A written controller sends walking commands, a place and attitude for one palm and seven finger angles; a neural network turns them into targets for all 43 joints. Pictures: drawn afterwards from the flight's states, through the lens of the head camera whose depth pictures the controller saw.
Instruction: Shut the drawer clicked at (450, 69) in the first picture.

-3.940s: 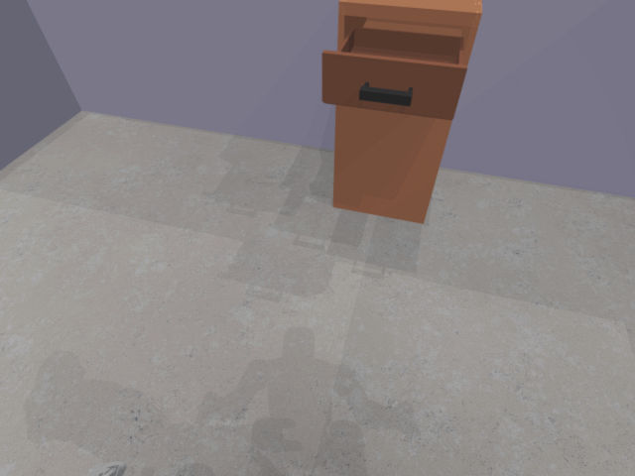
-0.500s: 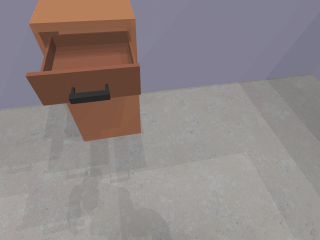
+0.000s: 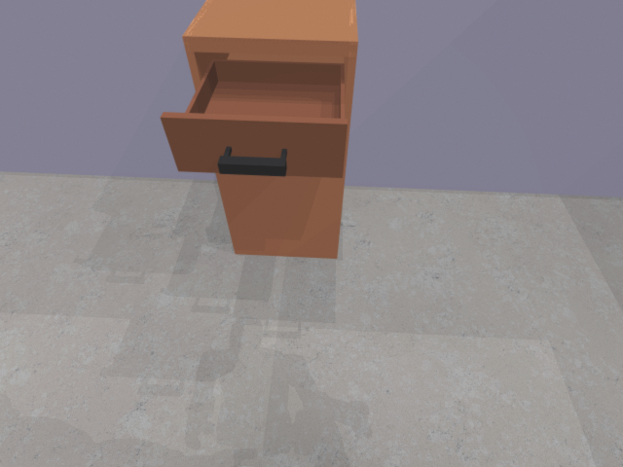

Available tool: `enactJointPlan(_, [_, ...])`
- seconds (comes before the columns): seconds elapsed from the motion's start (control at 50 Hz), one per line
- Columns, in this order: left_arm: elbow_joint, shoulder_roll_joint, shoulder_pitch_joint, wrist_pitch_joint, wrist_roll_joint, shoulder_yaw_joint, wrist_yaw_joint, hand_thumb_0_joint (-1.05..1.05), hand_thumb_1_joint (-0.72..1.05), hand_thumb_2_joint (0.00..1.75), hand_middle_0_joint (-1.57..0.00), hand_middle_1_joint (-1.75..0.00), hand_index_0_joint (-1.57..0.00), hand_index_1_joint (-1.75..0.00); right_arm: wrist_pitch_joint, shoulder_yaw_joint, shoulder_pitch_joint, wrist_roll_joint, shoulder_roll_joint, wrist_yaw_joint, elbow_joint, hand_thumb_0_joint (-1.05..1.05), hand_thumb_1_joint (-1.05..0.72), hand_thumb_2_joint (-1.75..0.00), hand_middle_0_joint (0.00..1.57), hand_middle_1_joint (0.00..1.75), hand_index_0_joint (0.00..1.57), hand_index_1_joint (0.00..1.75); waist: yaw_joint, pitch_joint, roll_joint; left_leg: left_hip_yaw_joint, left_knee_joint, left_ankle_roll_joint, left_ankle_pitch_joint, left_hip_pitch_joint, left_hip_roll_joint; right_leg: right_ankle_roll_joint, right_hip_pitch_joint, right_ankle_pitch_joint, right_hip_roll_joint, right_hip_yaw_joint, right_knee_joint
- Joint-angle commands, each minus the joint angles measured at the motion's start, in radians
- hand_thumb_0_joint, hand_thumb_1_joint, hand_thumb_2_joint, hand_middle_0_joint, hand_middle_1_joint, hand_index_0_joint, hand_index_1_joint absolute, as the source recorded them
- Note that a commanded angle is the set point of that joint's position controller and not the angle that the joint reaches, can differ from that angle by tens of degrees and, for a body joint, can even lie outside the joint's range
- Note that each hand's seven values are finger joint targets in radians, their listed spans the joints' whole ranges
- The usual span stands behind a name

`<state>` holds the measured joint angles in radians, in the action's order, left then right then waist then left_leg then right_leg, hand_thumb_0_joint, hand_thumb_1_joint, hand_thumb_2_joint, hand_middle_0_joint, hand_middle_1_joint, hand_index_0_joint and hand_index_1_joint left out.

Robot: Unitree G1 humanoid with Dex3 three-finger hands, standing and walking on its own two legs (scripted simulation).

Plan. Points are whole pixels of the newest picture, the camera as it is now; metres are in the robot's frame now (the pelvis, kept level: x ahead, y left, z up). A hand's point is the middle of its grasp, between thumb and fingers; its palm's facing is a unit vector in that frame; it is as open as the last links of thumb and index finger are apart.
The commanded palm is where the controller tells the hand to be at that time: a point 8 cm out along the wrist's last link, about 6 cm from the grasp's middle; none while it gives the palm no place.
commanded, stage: take the last steps up to it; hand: left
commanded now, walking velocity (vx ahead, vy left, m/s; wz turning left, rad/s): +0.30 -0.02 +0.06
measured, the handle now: (254, 159) +0.67 +0.19 -0.02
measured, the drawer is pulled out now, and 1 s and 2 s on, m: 0.29 0.29 0.29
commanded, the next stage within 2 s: come to a stop and stand still in 1.14 s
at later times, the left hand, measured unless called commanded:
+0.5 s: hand (197, 456) +0.16 +0.19 -0.17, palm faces -0.01 -0.98 -0.18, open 7.4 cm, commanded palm none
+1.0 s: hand (224, 431) +0.20 +0.16 -0.18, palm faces +0.15 -0.98 -0.14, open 7.3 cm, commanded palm none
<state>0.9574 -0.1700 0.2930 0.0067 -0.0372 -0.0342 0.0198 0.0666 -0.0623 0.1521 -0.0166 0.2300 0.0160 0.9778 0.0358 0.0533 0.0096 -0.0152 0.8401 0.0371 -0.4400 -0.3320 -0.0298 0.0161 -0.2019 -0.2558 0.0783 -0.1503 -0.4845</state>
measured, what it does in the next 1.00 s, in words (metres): walks ahead: left foot, then right foot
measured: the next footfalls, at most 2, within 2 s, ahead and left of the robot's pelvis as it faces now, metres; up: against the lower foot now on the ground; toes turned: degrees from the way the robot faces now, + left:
left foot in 0.10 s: +0.01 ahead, +0.13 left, +0.00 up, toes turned +4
right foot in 0.54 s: +0.24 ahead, -0.12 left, +0.00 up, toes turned -6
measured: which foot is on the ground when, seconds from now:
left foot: up 0.00-0.08, down 0.10-0.56, up 0.58-1.00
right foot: down 0.00-0.10, up 0.12-0.52, down 0.54-1.00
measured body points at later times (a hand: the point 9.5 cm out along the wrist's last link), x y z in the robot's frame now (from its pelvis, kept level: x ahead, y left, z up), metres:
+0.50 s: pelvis +0.09 +0.01 -0.01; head +0.11 +0.01 +0.44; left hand +0.16 +0.24 -0.16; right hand +0.00 -0.22 -0.15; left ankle -0.03 +0.13 -0.74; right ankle +0.19 -0.12 -0.72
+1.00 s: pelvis +0.25 +0.00 +0.00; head +0.25 +0.02 +0.45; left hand +0.19 +0.21 -0.17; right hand +0.35 -0.24 -0.14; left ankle +0.31 +0.11 -0.73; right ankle +0.20 -0.11 -0.74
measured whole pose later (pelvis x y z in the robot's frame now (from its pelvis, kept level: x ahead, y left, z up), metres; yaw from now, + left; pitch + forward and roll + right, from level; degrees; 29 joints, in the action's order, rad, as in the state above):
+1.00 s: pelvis +0.25 +0.00 +0.00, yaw +3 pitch -1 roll -2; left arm 1.11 -0.16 0.38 0.05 -0.03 -0.05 0.01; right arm -0.03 -0.06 0.18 -0.02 0.18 0.02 1.02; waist 0.04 0.02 0.01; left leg -0.10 0.61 0.00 -0.24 -0.37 -0.09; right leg 0.01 -0.07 -0.30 0.00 -0.17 -0.40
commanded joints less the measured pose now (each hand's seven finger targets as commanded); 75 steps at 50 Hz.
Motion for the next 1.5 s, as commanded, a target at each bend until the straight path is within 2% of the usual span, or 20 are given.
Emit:
enactJointPlan(0.0, [0.006, -0.214, 0.077, 0.010, 0.005, -0.050, 0.000, 0.00, 0.90, 0.90, -0.20, -0.30, -0.20, -0.30, -0.058, 0.004, 0.024, -0.006, 0.027, -0.003, -0.059, 0.00, -0.90, -0.90, 0.20, 0.30, 0.20, 0.30, 0.001, -0.040, 0.163, -0.075, -0.260, -0.034, 0.026, 0.080, 0.024, 0.116, 0.016, -0.122, 0.214, 0.230, 0.211])
enactJointPlan(0.04, [0.013, -0.167, 0.043, 0.004, 0.017, -0.039, -0.010, 0.00, 0.90, 0.90, -0.20, -0.30, -0.20, -0.30, -0.077, 0.001, 0.141, -0.005, 0.058, -0.013, -0.010, 0.00, -0.90, -0.90, 0.20, 0.30, 0.20, 0.30, -0.056, -0.036, 0.034, -0.022, -0.476, -0.060, 0.079, 0.340, -0.017, 0.039, -0.194, -0.286, 0.130, 0.145, 0.083])
enactJointPlan(0.06, [-0.010, -0.106, 0.015, 0.000, 0.020, -0.026, -0.019, 0.00, 0.90, 0.90, -0.20, -0.30, -0.20, -0.30, -0.081, -0.017, 0.229, -0.015, 0.142, -0.022, 0.015, 0.00, -0.90, -0.90, 0.20, 0.30, 0.20, 0.30, -0.102, -0.016, -0.228, 0.277, -0.586, -0.137, -0.106, 0.398, -0.222, -0.015, -0.369, -0.300, 0.018, 0.036, -0.157])
enactJointPlan(0.1, [-0.057, -0.102, -0.103, 0.006, 0.001, -0.023, -0.023, 0.00, 0.90, 0.90, -0.20, -0.30, -0.20, -0.30, -0.082, -0.020, 0.286, -0.017, 0.182, -0.037, 0.030, 0.00, -0.90, -0.90, 0.20, 0.30, 0.20, 0.30, -0.138, 0.074, -0.245, 0.489, -0.709, -0.250, -0.145, 0.311, -0.367, -0.017, -0.526, -0.278, -0.003, 0.093, -0.477])
enactJointPlan(0.22, [0.035, -0.087, -0.011, 0.007, 0.010, -0.024, -0.044, 0.00, 0.90, 0.90, -0.20, -0.30, -0.20, -0.30, -0.127, 0.005, 0.217, -0.001, 0.075, -0.049, 0.034, 0.00, -0.90, -0.90, 0.20, 0.30, 0.20, 0.30, -0.046, 0.050, -0.113, 0.155, -0.664, -0.212, 0.358, 0.297, -0.221, -0.039, -0.448, -0.017, 0.023, 0.115, -0.558])
enactJointPlan(0.42, [-0.007, -0.062, -0.198, 0.013, 0.020, -0.021, -0.052, 0.00, 0.90, 0.90, -0.20, -0.30, -0.20, -0.30, -0.129, -0.002, 0.312, -0.016, 0.089, -0.050, 0.110, 0.00, -0.90, -0.90, 0.20, 0.30, 0.20, 0.30, -0.080, 0.103, -0.156, 0.089, -0.608, -0.202, 0.486, 0.280, -0.245, -0.010, -0.315, -0.002, 0.002, 0.056, -0.216])
enactJointPlan(0.48, [0.032, -0.083, -0.079, 0.028, 0.017, -0.035, -0.049, 0.00, 0.90, 0.90, -0.20, -0.30, -0.20, -0.30, -0.125, 0.001, 0.298, -0.012, 0.087, -0.051, 0.123, 0.00, -0.90, -0.90, 0.20, 0.30, 0.20, 0.30, -0.011, 0.048, -0.112, 0.040, -0.435, -0.163, 0.610, 0.210, -0.208, 0.016, -0.040, 0.045, -0.061, 0.005, -0.060])
enactJointPlan(0.5, [0.076, -0.124, 0.055, 0.040, 0.014, -0.048, -0.043, 0.00, 0.90, 0.90, -0.20, -0.30, -0.20, -0.30, -0.128, 0.002, 0.301, -0.004, 0.072, -0.046, 0.127, 0.00, -0.90, -0.90, 0.20, 0.30, 0.20, 0.30, 0.046, -0.029, -0.053, -0.001, -0.257, -0.129, 0.593, 0.122, -0.160, 0.034, 0.180, 0.073, -0.037, 0.050, -0.015])
enactJointPlan(0.54, [0.122, -0.293, 0.282, 0.054, 0.024, -0.085, -0.021, 0.00, 0.90, 0.90, -0.20, -0.30, -0.20, -0.30, -0.132, 0.014, 0.312, 0.015, 0.003, -0.037, 0.067, 0.00, -0.90, -0.90, 0.20, 0.30, 0.20, 0.30, 0.097, -0.223, 0.265, -0.060, 0.335, -0.065, -0.147, -0.233, 0.020, 0.199, 0.471, 0.084, 0.400, 0.654, 0.195])
enactJointPlan(0.58, [0.079, -0.232, 0.111, 0.041, 0.030, -0.070, -0.014, 0.00, 0.90, 0.90, -0.20, -0.30, -0.20, -0.30, -0.120, -0.006, 0.197, 0.008, 0.016, -0.028, 0.057, 0.00, -0.90, -0.90, 0.20, 0.30, 0.20, 0.30, 0.061, -0.067, 0.137, 0.031, 0.464, -0.089, -0.029, -0.271, -0.066, 0.192, 0.168, -0.300, 0.344, 0.580, 0.301])
enactJointPlan(0.68, [0.047, -0.087, -0.026, 0.059, 0.017, -0.028, -0.001, 0.00, 0.90, 0.90, -0.20, -0.30, -0.20, -0.30, -0.076, -0.003, 0.277, -0.015, -0.047, -0.015, 0.096, 0.00, -0.90, -0.90, 0.20, 0.30, 0.20, 0.30, -0.071, 0.031, 0.099, -0.015, 0.299, -0.036, 0.166, -0.148, -0.113, 0.130, -0.126, -0.079, 0.203, 0.218, 0.351])
enactJointPlan(0.9, [0.102, -0.134, 0.100, 0.066, 0.010, -0.041, -0.009, 0.00, 0.90, 0.90, -0.20, -0.30, -0.20, -0.30, -0.107, 0.000, 0.023, -0.008, -0.036, 0.009, -0.012, 0.00, -0.90, -0.90, 0.20, 0.30, 0.20, 0.30, -0.005, 0.047, 0.075, -0.078, -0.170, -0.033, 0.167, -0.106, -0.072, 0.162, 0.036, 0.028, 0.214, 0.211, 0.298])
enactJointPlan(0.96, [0.116, -0.125, 0.089, 0.055, 0.016, -0.040, -0.009, 0.00, 0.90, 0.90, -0.20, -0.30, -0.20, -0.30, -0.122, 0.004, 0.112, -0.008, -0.015, -0.002, 0.022, 0.00, -0.90, -0.90, 0.20, 0.30, 0.20, 0.30, -0.054, 0.026, 0.043, -0.119, -0.342, -0.045, 0.238, 0.125, -0.028, 0.115, -0.023, 0.073, 0.153, 0.143, 0.156])
enactJointPlan(0.98, [0.113, -0.098, 0.100, 0.051, 0.019, -0.032, -0.012, 0.00, 0.90, 0.90, -0.20, -0.30, -0.20, -0.30, -0.129, -0.002, 0.201, -0.011, 0.029, -0.010, 0.049, 0.00, -0.90, -0.90, 0.20, 0.30, 0.20, 0.30, -0.089, -0.023, -0.050, -0.058, -0.403, -0.066, 0.242, 0.288, -0.064, 0.082, -0.099, 0.094, 0.097, 0.099, -0.019])
enactJointPlan(1.02, [0.065, -0.048, 0.082, 0.055, 0.019, -0.018, -0.018, 0.00, 0.90, 0.90, -0.20, -0.30, -0.20, -0.30, -0.123, -0.028, 0.357, -0.015, 0.175, -0.029, 0.075, 0.00, -0.90, -0.90, 0.20, 0.30, 0.20, 0.30, -0.128, -0.097, -0.306, 0.400, -0.587, -0.243, 0.276, 0.446, -0.415, 0.018, -0.382, -0.341, -0.064, 0.023, -0.514])
enactJointPlan(1.14, [0.112, -0.016, 0.079, 0.025, 0.013, -0.023, -0.021, 0.00, 0.90, 0.90, -0.20, -0.30, -0.20, -0.30, -0.149, 0.012, 0.185, 0.000, 0.011, -0.051, 0.052, 0.00, -0.90, -0.90, 0.20, 0.30, 0.20, 0.30, -0.029, -0.026, -0.096, 0.044, -0.598, -0.194, 0.670, 0.220, -0.264, -0.018, -0.329, -0.053, 0.033, 0.118, -0.631])
enactJointPlan(1.3, [0.098, -0.002, 0.017, -0.005, 0.019, -0.002, 0.001, 0.00, 0.90, 0.90, -0.20, -0.30, -0.20, -0.30, -0.121, 0.020, 0.171, -0.003, 0.032, -0.056, 0.080, 0.00, -0.90, -0.90, 0.20, 0.30, 0.20, 0.30, -0.021, -0.002, -0.144, -0.034, -0.525, -0.182, 0.830, 0.159, -0.222, -0.036, -0.133, 0.012, -0.002, 0.078, -0.237])
enactJointPlan(1.38, [0.114, -0.081, 0.080, 0.003, 0.016, -0.013, 0.015, 0.00, 0.90, 0.90, -0.20, -0.30, -0.20, -0.30, -0.094, 0.014, 0.169, 0.008, 0.003, -0.057, 0.102, 0.00, -0.90, -0.90, 0.20, 0.30, 0.20, 0.30, 0.016, 0.003, -0.057, -0.051, -0.407, -0.081, 0.478, 0.088, -0.136, -0.033, 0.059, 0.322, 0.037, 0.125, 0.052])
enactJointPlan(1.44, [0.091, -0.193, 0.041, 0.009, 0.017, -0.031, 0.023, 0.00, 0.90, 0.90, -0.20, -0.30, -0.20, -0.30, -0.058, 0.004, 0.252, 0.016, -0.048, -0.045, 0.099, 0.00, -0.90, -0.90, 0.20, 0.30, 0.20, 0.30, -0.032, -0.060, 0.101, -0.095, -0.262, -0.013, 0.046, 0.024, -0.013, 0.109, 0.096, 0.803, 0.277, 0.326, 0.039])
enactJointPlan(1.48, [0.088, -0.197, 0.051, 0.011, 0.019, -0.043, 0.031, 0.00, 0.90, 0.90, -0.20, -0.30, -0.20, -0.30, -0.040, -0.010, 0.224, 0.012, -0.014, -0.051, 0.081, 0.00, -0.90, -0.90, 0.20, 0.30, 0.20, 0.30, 0.005, -0.145, 0.282, -0.043, 0.009, -0.007, -0.161, 0.005, -0.001, 0.189, 0.119, 0.920, 0.330, 0.377, 0.093])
